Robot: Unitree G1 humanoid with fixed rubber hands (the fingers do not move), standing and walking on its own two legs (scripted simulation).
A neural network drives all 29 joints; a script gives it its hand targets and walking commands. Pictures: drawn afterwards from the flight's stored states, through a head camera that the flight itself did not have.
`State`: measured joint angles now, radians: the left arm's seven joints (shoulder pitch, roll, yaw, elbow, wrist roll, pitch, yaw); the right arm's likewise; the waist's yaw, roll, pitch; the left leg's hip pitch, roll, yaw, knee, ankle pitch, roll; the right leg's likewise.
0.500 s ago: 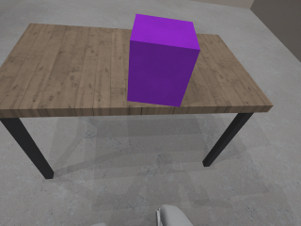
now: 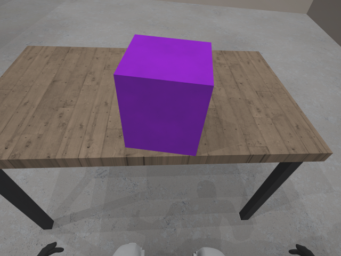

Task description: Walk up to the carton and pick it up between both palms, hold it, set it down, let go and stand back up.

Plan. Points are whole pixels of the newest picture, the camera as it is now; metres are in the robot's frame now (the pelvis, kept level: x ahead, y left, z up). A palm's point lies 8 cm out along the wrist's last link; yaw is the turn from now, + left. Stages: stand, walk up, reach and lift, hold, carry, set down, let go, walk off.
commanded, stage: walk up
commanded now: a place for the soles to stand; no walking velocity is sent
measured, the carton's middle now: (166, 97) +0.51 +0.01 +0.10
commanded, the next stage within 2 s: none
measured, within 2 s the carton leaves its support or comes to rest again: neither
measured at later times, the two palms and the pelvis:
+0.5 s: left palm out of the picture +0.12 +0.26 -0.05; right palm (321, 242) +0.17 -0.35 -0.04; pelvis +0.03 -0.04 +0.06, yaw +4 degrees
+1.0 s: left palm out of the picture +0.09 +0.28 -0.06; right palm out of the picture +0.13 -0.32 -0.05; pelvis +0.03 -0.03 +0.07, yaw +7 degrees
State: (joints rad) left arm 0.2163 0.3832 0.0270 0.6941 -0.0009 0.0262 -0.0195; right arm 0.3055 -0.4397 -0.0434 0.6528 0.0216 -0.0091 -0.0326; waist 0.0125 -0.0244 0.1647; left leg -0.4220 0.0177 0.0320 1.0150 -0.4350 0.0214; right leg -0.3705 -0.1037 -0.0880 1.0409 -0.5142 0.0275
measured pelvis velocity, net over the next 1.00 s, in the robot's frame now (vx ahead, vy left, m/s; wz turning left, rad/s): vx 0.03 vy -0.03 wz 0.12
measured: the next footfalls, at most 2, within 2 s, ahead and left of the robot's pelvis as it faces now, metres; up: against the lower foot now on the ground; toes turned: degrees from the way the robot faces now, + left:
none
